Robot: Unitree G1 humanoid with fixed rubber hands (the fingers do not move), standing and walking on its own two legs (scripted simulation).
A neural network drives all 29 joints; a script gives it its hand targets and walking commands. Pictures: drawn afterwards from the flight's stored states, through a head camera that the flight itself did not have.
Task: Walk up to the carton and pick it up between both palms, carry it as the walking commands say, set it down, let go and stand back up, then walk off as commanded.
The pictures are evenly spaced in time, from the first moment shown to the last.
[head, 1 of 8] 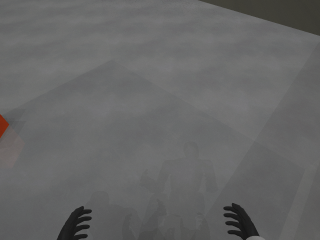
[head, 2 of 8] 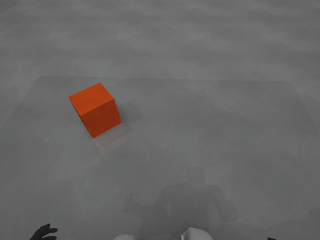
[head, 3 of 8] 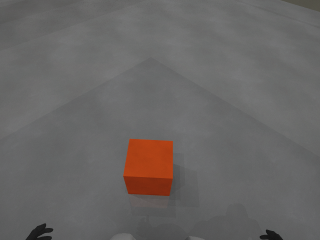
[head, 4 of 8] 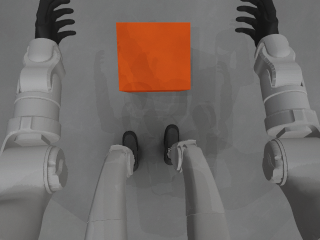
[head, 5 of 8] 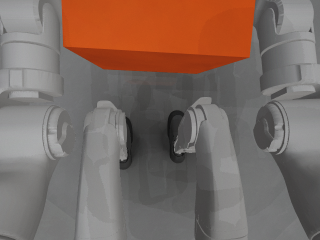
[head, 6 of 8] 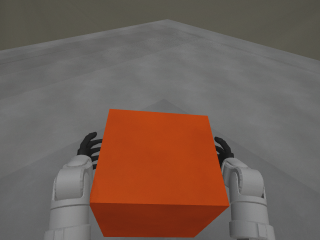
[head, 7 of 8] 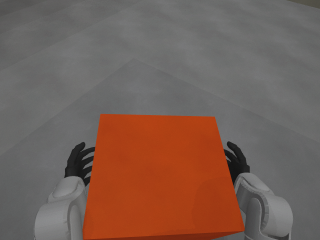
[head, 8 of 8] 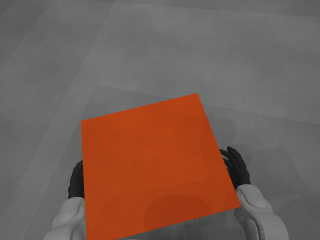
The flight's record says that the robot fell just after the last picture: yes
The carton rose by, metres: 0.67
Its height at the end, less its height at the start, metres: +0.44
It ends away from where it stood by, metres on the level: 2.22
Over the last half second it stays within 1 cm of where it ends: no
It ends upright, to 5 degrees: yes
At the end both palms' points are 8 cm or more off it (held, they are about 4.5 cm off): no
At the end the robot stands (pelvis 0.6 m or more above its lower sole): yes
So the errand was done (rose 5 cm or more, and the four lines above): no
